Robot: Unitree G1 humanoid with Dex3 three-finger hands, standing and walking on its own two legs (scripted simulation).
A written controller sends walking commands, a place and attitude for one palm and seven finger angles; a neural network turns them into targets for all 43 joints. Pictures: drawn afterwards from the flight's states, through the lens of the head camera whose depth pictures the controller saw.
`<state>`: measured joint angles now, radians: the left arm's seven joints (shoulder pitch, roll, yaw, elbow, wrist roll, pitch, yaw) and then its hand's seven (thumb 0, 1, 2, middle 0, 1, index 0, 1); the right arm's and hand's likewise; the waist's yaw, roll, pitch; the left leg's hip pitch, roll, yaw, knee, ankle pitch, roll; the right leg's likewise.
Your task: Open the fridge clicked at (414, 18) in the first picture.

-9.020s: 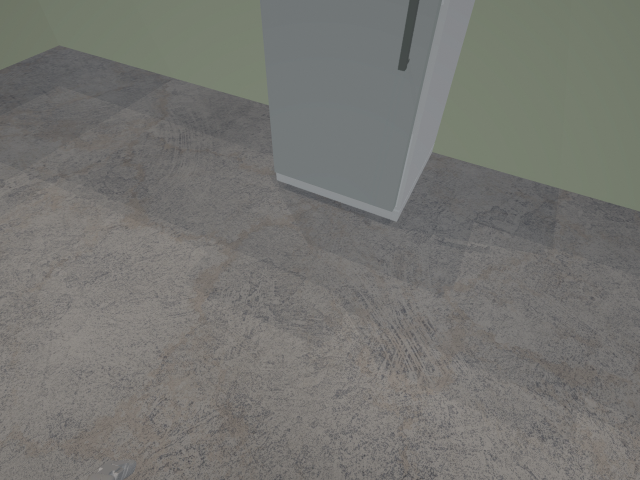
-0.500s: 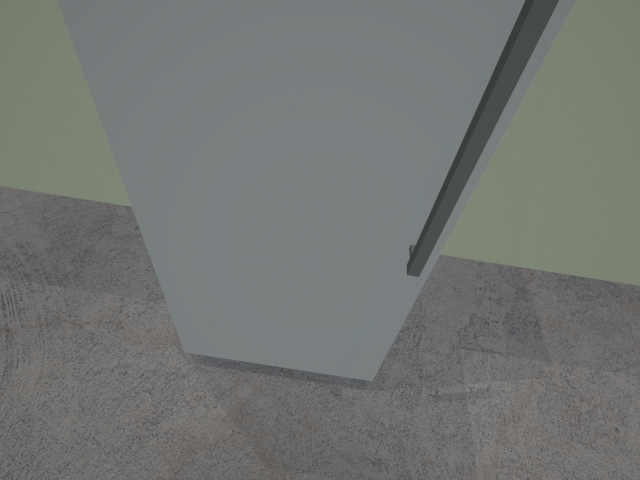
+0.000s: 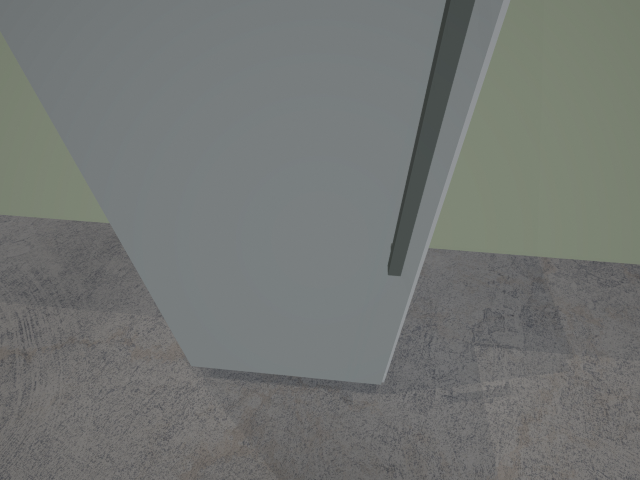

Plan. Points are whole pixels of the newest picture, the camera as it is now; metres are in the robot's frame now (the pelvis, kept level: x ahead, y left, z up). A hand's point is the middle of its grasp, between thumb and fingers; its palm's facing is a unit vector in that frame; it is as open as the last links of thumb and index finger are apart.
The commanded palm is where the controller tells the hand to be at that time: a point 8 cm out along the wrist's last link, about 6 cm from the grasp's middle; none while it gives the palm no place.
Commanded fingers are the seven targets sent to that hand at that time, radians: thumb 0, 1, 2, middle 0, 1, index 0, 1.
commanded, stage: look again from close up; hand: right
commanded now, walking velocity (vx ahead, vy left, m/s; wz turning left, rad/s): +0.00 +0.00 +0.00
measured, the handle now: (422, 140) +0.48 -0.10 +0.19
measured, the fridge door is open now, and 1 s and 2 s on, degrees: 0 0 0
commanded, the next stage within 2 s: raise the hand to about handle height in 1.30 s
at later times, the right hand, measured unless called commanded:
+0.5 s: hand out of the picture -0.03 -0.19 -0.17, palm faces -0.02 +0.97 -0.24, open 7.4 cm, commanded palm none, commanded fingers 0.00 -0.90 -0.90 0.20 0.30 0.20 0.30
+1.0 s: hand out of the picture -0.04 -0.16 -0.18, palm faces +0.00 +0.98 -0.18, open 7.4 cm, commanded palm none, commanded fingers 0.00 -0.90 -0.90 0.20 0.30 0.20 0.30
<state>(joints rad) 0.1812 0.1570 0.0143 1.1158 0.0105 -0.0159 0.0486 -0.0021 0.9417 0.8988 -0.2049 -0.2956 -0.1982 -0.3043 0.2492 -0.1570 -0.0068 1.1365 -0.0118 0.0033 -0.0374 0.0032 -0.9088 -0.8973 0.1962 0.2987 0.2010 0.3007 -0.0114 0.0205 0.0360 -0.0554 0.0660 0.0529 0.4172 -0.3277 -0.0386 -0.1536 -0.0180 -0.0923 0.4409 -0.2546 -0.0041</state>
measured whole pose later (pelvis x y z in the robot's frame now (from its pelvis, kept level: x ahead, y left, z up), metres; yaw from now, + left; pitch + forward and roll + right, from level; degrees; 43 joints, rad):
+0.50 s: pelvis -0.04 -0.01 -0.01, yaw +1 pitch -2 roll -1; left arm 0.31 0.16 -0.01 1.06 0.02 0.00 0.01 0.01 0.92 0.90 -0.20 -0.30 -0.20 -0.30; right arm 0.29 -0.16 0.02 1.06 -0.01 0.00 -0.03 0.00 -0.90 -0.90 0.20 0.30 0.20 0.30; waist 0.02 -0.04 0.03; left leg -0.19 0.08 0.03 0.55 -0.33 -0.04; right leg -0.26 -0.01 -0.11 0.52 -0.23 -0.03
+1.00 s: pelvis -0.04 +0.01 +0.00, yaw +1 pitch -1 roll +0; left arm 0.25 0.17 0.00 1.10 0.01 -0.02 0.02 0.01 0.91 0.90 -0.20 -0.30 -0.20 -0.30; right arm 0.29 -0.16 0.02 1.10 -0.02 -0.01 -0.02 0.00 -0.90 -0.90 0.20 0.30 0.20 0.30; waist -0.01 0.01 0.04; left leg -0.17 0.05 0.04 0.49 -0.30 -0.02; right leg -0.25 -0.04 -0.09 0.48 -0.21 0.00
